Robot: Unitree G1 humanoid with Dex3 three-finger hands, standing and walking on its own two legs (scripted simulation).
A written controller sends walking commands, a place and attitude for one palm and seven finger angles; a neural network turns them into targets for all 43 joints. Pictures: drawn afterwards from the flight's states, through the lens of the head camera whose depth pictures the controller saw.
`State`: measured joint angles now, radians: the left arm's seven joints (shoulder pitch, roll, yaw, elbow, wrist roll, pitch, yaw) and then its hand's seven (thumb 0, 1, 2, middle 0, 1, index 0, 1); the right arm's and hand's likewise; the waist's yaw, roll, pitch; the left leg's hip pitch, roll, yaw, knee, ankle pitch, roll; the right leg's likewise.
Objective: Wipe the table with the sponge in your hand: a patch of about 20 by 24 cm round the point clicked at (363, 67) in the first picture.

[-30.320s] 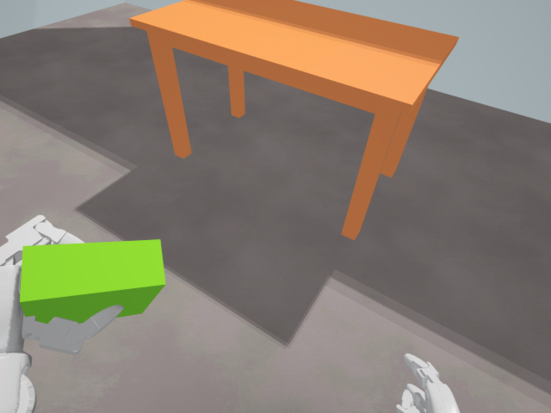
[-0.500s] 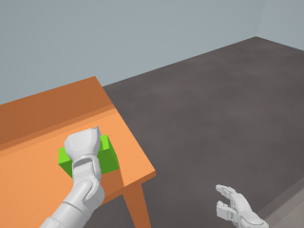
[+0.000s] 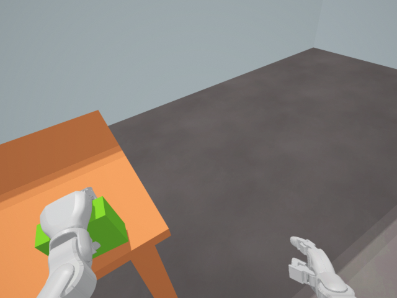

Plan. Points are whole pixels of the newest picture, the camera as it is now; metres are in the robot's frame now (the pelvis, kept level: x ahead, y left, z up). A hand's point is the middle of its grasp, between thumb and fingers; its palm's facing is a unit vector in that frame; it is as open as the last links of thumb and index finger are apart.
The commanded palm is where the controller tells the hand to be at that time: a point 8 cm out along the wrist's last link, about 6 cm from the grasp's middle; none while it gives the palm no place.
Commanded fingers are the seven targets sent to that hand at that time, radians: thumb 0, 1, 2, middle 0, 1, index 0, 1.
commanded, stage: slide back across to the middle lane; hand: left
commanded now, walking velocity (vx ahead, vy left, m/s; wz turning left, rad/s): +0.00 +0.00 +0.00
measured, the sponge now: (90, 237) +0.24 +0.27 +0.02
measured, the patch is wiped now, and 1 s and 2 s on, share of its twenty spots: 0.95 0.95 0.95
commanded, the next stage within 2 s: wipe forward along the middle lane in 0.60 s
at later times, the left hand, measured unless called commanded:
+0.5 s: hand (59, 243) +0.20 +0.30 +0.06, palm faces -0.02 -0.09 -1.00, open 9.3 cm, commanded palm +0.16 +0.33 +0.11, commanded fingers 0.00 0.10 1.30 -1.20 -1.60 -1.20 -1.60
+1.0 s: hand (42, 239) +0.21 +0.34 +0.06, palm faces -0.06 -0.06 -1.00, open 9.3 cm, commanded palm +0.18 +0.36 +0.10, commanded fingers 0.00 0.10 1.30 -1.20 -1.60 -1.20 -1.60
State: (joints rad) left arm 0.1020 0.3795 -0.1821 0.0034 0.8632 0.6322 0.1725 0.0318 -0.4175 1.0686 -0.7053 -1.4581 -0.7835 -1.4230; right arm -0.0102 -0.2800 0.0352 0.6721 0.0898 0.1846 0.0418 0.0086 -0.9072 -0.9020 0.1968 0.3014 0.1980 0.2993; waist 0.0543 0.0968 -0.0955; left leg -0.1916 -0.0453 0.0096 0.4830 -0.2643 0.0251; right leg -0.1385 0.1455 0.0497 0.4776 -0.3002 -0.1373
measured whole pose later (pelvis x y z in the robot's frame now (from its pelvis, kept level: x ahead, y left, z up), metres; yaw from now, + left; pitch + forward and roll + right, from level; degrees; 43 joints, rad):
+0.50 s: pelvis +0.00 -0.03 +0.00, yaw -3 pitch +0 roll +2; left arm 0.30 0.52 0.06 -0.01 0.79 0.40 0.11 -0.02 -0.43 1.07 -0.74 -1.43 -0.81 -1.40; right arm 0.06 -0.28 0.01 0.71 0.07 0.12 -0.03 0.01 -0.91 -0.90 0.20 0.30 0.20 0.30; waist 0.07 0.08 -0.09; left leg -0.24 -0.04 -0.11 0.54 -0.29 0.06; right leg -0.17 0.20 0.09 0.49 -0.29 -0.15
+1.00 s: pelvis +0.00 -0.04 -0.01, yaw +1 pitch +4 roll +2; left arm 0.09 0.59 0.13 0.26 0.80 0.27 0.09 -0.03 -0.48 1.10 -0.78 -1.40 -0.84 -1.37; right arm 0.07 -0.28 0.02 0.72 0.07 0.08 -0.06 0.01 -0.90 -0.90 0.20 0.30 0.20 0.30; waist 0.09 0.07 -0.10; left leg -0.37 -0.06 -0.13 0.63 -0.30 0.07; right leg -0.28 0.18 0.01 0.56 -0.33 -0.15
